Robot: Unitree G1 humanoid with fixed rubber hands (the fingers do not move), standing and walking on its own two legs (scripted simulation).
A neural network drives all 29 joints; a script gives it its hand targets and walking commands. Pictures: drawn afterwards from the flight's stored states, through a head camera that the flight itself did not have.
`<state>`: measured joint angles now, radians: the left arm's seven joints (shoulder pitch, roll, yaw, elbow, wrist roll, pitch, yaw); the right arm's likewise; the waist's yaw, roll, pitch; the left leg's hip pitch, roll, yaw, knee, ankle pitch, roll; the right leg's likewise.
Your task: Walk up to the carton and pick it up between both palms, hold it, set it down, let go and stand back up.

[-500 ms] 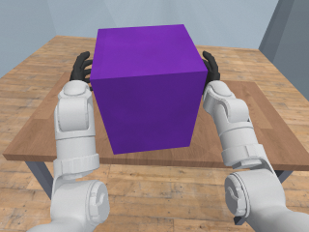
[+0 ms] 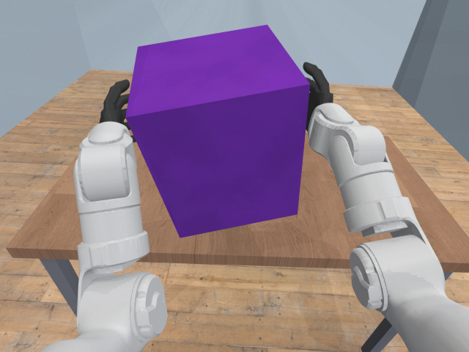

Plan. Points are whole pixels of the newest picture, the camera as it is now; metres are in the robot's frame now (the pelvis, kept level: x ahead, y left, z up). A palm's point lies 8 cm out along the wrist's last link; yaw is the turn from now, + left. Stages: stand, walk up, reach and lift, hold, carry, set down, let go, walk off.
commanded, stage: hold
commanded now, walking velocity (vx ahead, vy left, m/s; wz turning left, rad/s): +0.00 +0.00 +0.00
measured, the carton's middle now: (222, 135) +0.40 -0.01 +0.23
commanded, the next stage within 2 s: none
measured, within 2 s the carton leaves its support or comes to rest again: neither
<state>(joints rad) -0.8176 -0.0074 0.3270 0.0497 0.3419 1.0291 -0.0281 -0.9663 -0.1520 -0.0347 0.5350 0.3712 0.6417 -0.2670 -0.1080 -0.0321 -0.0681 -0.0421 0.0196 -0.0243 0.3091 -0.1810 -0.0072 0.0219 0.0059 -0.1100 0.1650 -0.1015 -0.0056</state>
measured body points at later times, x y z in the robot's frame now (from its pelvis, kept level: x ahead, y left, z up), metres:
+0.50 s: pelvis -0.01 +0.00 +0.00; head -0.08 +0.02 +0.44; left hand +0.37 +0.15 +0.28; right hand +0.38 -0.15 +0.30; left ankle +0.00 +0.12 -0.75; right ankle +0.00 -0.11 -0.75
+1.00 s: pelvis -0.02 -0.01 +0.00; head -0.08 +0.02 +0.44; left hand +0.37 +0.15 +0.27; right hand +0.38 -0.15 +0.28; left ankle +0.00 +0.12 -0.75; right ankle +0.00 -0.11 -0.75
